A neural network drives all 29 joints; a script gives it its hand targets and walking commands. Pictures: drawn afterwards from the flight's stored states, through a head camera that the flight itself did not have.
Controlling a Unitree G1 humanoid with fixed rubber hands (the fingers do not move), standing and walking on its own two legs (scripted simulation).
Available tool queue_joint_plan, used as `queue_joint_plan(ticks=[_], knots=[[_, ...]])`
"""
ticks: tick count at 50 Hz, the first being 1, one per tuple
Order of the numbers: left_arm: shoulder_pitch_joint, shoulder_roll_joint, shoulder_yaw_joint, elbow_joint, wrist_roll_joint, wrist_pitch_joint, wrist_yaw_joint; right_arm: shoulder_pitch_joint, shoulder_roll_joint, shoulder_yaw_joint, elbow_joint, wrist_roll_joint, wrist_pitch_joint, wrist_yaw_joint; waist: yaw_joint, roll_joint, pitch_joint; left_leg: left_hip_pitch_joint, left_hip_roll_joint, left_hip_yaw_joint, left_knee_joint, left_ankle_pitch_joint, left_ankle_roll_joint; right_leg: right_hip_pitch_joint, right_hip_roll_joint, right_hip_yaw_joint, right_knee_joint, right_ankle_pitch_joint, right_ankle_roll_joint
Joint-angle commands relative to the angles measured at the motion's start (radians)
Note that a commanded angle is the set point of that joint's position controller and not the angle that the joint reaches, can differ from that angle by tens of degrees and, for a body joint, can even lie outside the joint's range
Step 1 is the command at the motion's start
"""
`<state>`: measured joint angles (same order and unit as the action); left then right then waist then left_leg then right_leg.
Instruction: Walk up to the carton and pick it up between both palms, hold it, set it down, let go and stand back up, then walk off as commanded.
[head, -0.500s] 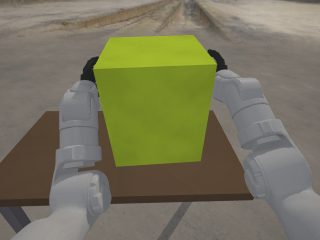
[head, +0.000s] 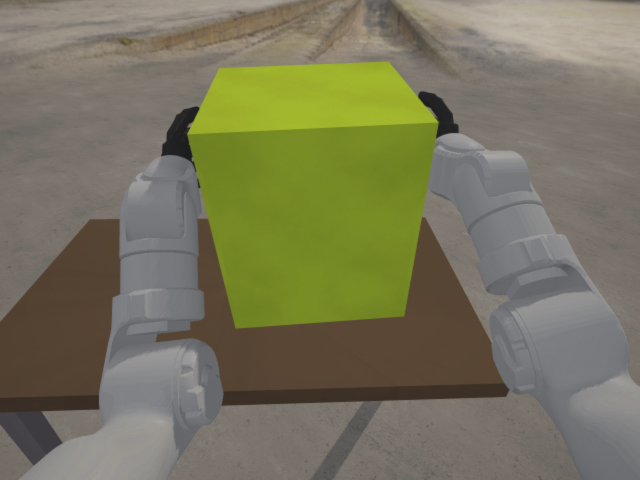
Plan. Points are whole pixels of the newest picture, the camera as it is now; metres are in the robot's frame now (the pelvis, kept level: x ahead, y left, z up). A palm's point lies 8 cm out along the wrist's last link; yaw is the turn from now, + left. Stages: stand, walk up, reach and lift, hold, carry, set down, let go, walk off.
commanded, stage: set down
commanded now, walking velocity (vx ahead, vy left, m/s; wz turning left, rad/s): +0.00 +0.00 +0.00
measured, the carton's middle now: (312, 193) +0.38 +0.01 +0.26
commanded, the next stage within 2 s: none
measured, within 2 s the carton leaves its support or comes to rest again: neither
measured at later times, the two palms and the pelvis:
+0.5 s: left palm (163, 164) +0.38 +0.18 +0.30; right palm (413, 160) +0.40 -0.12 +0.29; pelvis +0.02 +0.00 +0.00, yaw +2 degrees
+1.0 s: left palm (187, 190) +0.39 +0.16 +0.26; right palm (422, 185) +0.40 -0.14 +0.26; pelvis +0.01 -0.02 +0.00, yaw +1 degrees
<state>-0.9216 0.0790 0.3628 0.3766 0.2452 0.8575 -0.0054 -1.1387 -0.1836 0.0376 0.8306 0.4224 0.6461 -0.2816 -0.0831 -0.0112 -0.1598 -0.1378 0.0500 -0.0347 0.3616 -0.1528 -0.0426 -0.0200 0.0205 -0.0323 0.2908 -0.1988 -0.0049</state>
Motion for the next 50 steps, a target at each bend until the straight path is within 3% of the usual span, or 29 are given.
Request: queue_joint_plan(ticks=[1,3,4,5,6,9,10,12,13,14,15,17,20,23,25,27,28,32,35,36,37,38,39,40,41,43,47,49,50], knots=[[-0.833,-0.501,-0.380,-0.208,-0.220,-0.056,-0.172,-0.727,0.623,0.168,-0.373,0.158,-0.024,0.129,-0.068,0.041,-0.288,0.169,-0.110,0.026,-0.027,0.229,0.022,0.033,0.070,0.016,-0.042,0.239,0.080],[-0.778,-0.503,-0.350,-0.164,-0.203,-0.050,-0.182,-0.718,0.629,0.170,-0.403,0.140,-0.026,0.125,-0.060,0.014,-0.272,0.175,-0.120,0.030,-0.032,0.259,0.028,0.040,0.066,0.016,-0.053,0.268,0.090],[-0.854,-0.503,-0.362,-0.181,-0.209,-0.065,-0.183,-0.740,0.632,0.143,-0.361,0.130,-0.038,0.128,-0.056,0.047,-0.281,0.167,-0.116,0.030,-0.030,0.247,0.014,0.008,0.066,0.010,-0.046,0.223,0.085],[-0.873,-0.495,-0.315,-0.112,-0.168,-0.087,-0.182,-0.791,0.644,0.127,-0.342,0.103,-0.056,0.135,-0.030,0.019,-0.273,0.179,-0.116,0.025,-0.034,0.221,0.030,0.004,0.062,0.004,-0.053,0.174,0.083],[-0.889,-0.462,-0.282,-0.056,-0.147,-0.100,-0.188,-0.771,0.623,0.077,-0.270,0.048,-0.068,0.140,-0.039,0.034,-0.233,0.166,-0.121,0.035,-0.042,0.168,0.029,-0.022,0.047,0.008,-0.069,0.132,0.082],[-0.918,-0.474,-0.271,-0.073,-0.097,-0.148,-0.194,-0.807,0.610,0.060,-0.274,0.014,-0.146,0.167,0.007,0.084,-0.365,0.238,-0.102,0.031,-0.028,0.203,0.015,-0.004,0.054,-0.002,-0.044,0.136,0.059],[-0.928,-0.488,-0.267,-0.095,-0.095,-0.179,-0.190,-0.826,0.648,0.086,-0.275,0.008,-0.184,0.174,0.032,0.065,-0.358,0.242,-0.103,0.038,-0.019,0.220,0.012,0.008,0.059,-0.014,-0.043,0.140,0.065],[-0.818,-0.453,-0.216,0.076,-0.032,-0.200,-0.192,-0.818,0.596,0.034,-0.201,-0.045,-0.231,0.184,0.045,0.050,-0.269,0.212,-0.100,0.031,-0.046,0.165,0.024,-0.014,0.056,-0.020,-0.061,0.067,0.052],[-0.780,-0.448,-0.200,0.104,-0.001,-0.206,-0.202,-0.765,0.571,-0.035,-0.133,-0.085,-0.246,0.194,0.032,0.062,-0.210,0.218,-0.097,0.041,-0.057,0.138,0.018,-0.030,0.048,-0.023,-0.071,0.020,0.051],[-0.719,-0.426,-0.151,0.129,0.038,-0.206,-0.206,-0.679,0.564,-0.032,-0.086,-0.099,-0.251,0.204,0.045,0.011,-0.145,0.201,-0.087,0.046,-0.075,0.120,0.028,-0.010,0.050,-0.032,-0.075,0.007,0.048],[-0.711,-0.444,-0.172,0.097,0.027,-0.221,-0.214,-0.640,0.558,-0.071,-0.044,-0.121,-0.269,0.204,0.017,0.044,-0.155,0.234,-0.086,0.045,-0.071,0.146,0.020,-0.006,0.046,-0.024,-0.079,0.043,0.050],[-0.632,-0.406,-0.143,0.116,0.037,-0.222,-0.227,-0.627,0.538,-0.046,-0.054,-0.124,-0.289,0.204,0.035,-0.020,-0.131,0.262,-0.090,0.059,-0.064,0.191,0.035,0.009,0.051,-0.039,-0.082,0.067,0.058],[-0.605,-0.397,-0.133,0.112,0.055,-0.223,-0.245,-0.578,0.482,-0.081,-0.059,-0.154,-0.325,0.202,-0.016,-0.018,-0.070,0.282,-0.090,0.060,-0.061,0.260,0.028,0.016,0.051,-0.045,-0.093,0.113,0.063],[-0.670,-0.451,-0.188,0.073,0.027,-0.253,-0.240,-0.622,0.496,-0.088,-0.095,-0.188,-0.382,0.210,-0.032,0.026,-0.095,0.266,-0.086,0.066,-0.048,0.296,0.005,0.024,0.057,-0.066,-0.071,0.123,0.050],[-0.656,-0.490,-0.254,-0.020,-0.014,-0.268,-0.228,-0.684,0.525,-0.021,-0.205,-0.171,-0.428,0.200,-0.012,0.054,-0.192,0.319,-0.085,0.070,-0.015,0.434,-0.018,0.060,0.068,-0.080,-0.054,0.233,0.054],[-0.695,-0.536,-0.353,-0.096,-0.068,-0.291,-0.190,-0.716,0.521,-0.005,-0.260,-0.168,-0.474,0.198,-0.043,0.132,-0.317,0.403,-0.082,0.061,0.041,0.605,-0.060,0.060,0.076,-0.101,-0.038,0.303,0.039],[-0.693,-0.568,-0.396,-0.170,-0.083,-0.297,-0.180,-0.671,0.555,0.041,-0.281,-0.146,-0.487,0.194,-0.030,0.147,-0.340,0.448,-0.077,0.054,0.061,0.685,-0.069,0.061,0.078,-0.098,-0.032,0.323,0.035],[-0.609,-0.524,-0.366,-0.097,-0.033,-0.288,-0.167,-0.547,0.536,0.026,-0.198,-0.217,-0.470,0.190,-0.043,0.099,-0.270,0.403,-0.086,0.059,0.030,0.517,-0.035,0.094,0.044,-0.087,-0.046,0.320,0.058],[-0.650,-0.550,-0.420,-0.224,-0.090,-0.312,-0.151,-0.672,0.598,0.115,-0.374,-0.181,-0.499,0.196,0.001,0.075,-0.434,0.415,-0.092,0.066,0.042,0.545,-0.020,0.142,0.038,-0.069,-0.007,0.485,0.079],[-0.649,-0.519,-0.418,-0.154,-0.077,-0.303,-0.148,-0.613,0.577,0.100,-0.305,-0.198,-0.483,0.196,-0.016,0.088,-0.364,0.351,-0.097,0.063,0.029,0.473,-0.016,0.147,0.026,-0.064,-0.008,0.468,0.079],[-0.625,-0.512,-0.394,-0.122,-0.060,-0.296,-0.146,-0.607,0.569,0.087,-0.295,-0.195,-0.480,0.200,-0.010,0.090,-0.348,0.339,-0.100,0.065,0.022,0.450,-0.017,0.142,0.025,-0.063,-0.007,0.439,0.079],[-0.652,-0.506,-0.401,-0.200,-0.073,-0.311,-0.144,-0.603,0.594,0.121,-0.313,-0.186,-0.486,0.207,0.023,0.069,-0.389,0.333,-0.096,0.074,0.028,0.474,-0.009,0.173,0.031,-0.059,0.013,0.497,0.082],[-0.643,-0.511,-0.373,-0.167,-0.054,-0.302,-0.147,-0.605,0.582,0.127,-0.310,-0.195,-0.478,0.201,0.007,0.044,-0.363,0.323,-0.101,0.068,0.010,0.441,0.002,0.172,0.024,-0.056,0.010,0.500,0.092],[-0.619,-0.515,-0.357,-0.138,-0.050,-0.300,-0.148,-0.617,0.599,0.105,-0.304,-0.206,-0.484,0.203,0.028,0.060,-0.337,0.295,-0.101,0.078,0.009,0.409,0.001,0.166,0.020,-0.048,0.006,0.482,0.086],[-0.584,-0.493,-0.335,-0.093,-0.042,-0.294,-0.156,-0.644,0.591,0.102,-0.330,-0.211,-0.482,0.199,0.033,0.016,-0.321,0.274,-0.104,0.080,-0.004,0.368,0.014,0.183,0.018,-0.046,0.014,0.503,0.102],[-0.589,-0.485,-0.283,-0.042,-0.029,-0.298,-0.165,-0.628,0.596,0.077,-0.267,-0.228,-0.477,0.209,0.049,-0.035,-0.273,0.238,-0.103,0.085,-0.040,0.276,0.035,0.151,0.011,-0.040,-0.004,0.419,0.111],[-0.518,-0.471,-0.217,0.075,0.034,-0.281,-0.182,-0.576,0.582,0.057,-0.190,-0.237,-0.453,0.217,0.056,-0.044,-0.170,0.224,-0.100,0.078,-0.054,0.250,0.042,0.115,0.013,-0.041,-0.008,0.399,0.109],[-0.560,-0.453,-0.157,0.101,0.055,-0.297,-0.185,-0.584,0.584,0.019,-0.120,-0.255,-0.460,0.244,0.092,-0.066,-0.149,0.223,-0.092,0.095,-0.069,0.208,0.052,0.072,0.023,-0.042,-0.021,0.247,0.104],[-0.583,-0.469,-0.186,0.078,0.038,-0.310,-0.179,-0.605,0.587,0.018,-0.111,-0.247,-0.474,0.251,0.079,-0.046,-0.164,0.222,-0.090,0.097,-0.059,0.201,0.043,0.051,0.026,-0.052,-0.019,0.238,0.098]])
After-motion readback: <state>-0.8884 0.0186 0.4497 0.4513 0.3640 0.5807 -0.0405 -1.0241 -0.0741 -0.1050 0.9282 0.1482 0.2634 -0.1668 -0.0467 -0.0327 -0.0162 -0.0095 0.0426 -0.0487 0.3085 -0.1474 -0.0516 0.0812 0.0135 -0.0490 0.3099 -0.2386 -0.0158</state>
